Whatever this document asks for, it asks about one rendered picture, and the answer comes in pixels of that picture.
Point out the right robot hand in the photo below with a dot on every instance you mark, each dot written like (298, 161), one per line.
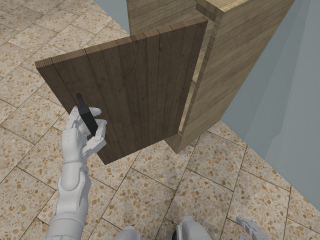
(252, 229)

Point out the robot right thigh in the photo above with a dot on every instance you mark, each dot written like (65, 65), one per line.
(191, 230)

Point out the robot left shin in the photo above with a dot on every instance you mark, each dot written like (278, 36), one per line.
(129, 228)

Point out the robot left forearm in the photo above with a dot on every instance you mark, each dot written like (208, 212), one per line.
(69, 217)

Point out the cupboard door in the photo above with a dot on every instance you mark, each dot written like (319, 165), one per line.
(140, 83)

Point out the left robot hand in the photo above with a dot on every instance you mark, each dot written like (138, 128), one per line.
(74, 137)

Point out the handle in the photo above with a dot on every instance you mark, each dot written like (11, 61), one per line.
(86, 115)

